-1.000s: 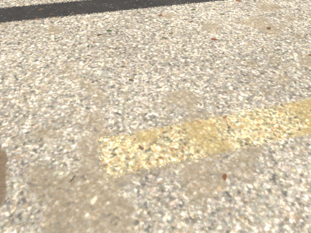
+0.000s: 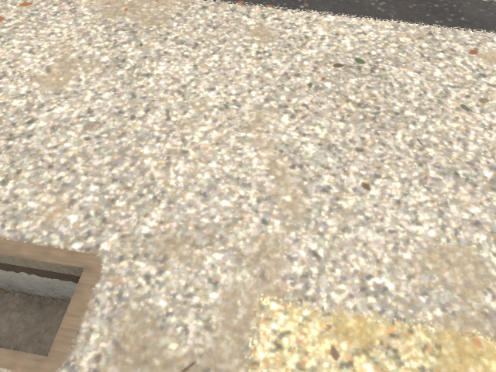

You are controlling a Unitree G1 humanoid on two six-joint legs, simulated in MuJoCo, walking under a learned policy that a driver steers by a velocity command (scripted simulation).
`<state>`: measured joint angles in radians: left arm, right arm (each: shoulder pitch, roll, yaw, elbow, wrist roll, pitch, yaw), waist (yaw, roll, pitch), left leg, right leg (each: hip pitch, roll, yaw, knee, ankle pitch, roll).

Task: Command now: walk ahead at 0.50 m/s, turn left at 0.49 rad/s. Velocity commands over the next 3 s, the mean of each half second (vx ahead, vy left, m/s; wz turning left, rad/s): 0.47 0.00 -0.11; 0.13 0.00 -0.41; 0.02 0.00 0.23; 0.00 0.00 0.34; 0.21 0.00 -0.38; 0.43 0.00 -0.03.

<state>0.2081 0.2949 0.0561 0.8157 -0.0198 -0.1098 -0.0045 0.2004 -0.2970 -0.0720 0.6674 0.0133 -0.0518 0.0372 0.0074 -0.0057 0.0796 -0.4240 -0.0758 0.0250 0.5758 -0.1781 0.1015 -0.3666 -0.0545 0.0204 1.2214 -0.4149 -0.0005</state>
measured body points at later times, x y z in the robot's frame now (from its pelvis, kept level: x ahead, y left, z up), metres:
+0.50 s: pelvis +0.29 -0.06 -0.01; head +0.34 -0.07 +0.44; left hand +0.51 +0.17 -0.10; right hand +0.33 -0.36 -0.12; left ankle +0.11 +0.07 -0.64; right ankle +0.39 -0.15 -0.73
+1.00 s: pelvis +0.45 -0.05 +0.01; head +0.48 -0.05 +0.46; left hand +0.69 +0.15 -0.10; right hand +0.51 -0.35 -0.08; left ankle +0.54 +0.04 -0.73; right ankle +0.37 -0.15 -0.68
